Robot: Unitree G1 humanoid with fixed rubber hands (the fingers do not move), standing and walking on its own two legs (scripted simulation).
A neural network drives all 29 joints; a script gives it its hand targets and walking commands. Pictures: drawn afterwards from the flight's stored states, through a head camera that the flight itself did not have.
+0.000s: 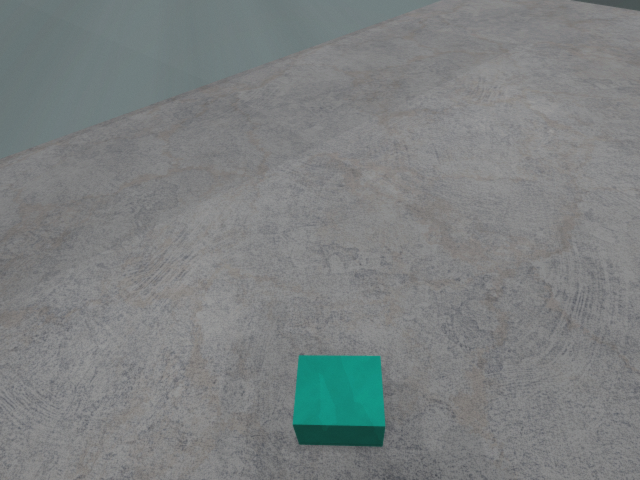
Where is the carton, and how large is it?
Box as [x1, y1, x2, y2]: [293, 355, 384, 446]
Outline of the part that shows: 299,355 293,415 293,426 299,444 381,446 384,432 384,414 379,356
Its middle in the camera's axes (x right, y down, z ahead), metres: +0.06 +0.47 +1.16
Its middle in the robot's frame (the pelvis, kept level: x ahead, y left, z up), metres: +0.53 +0.02 -0.69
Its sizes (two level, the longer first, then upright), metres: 0.250 0.205 0.168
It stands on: the floor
